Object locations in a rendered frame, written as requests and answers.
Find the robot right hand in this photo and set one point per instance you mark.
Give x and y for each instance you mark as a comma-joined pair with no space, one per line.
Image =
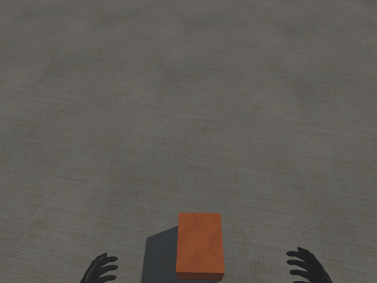
315,272

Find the robot left hand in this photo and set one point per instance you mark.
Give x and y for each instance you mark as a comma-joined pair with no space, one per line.
95,271

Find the carton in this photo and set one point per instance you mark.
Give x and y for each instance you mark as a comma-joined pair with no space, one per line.
200,247

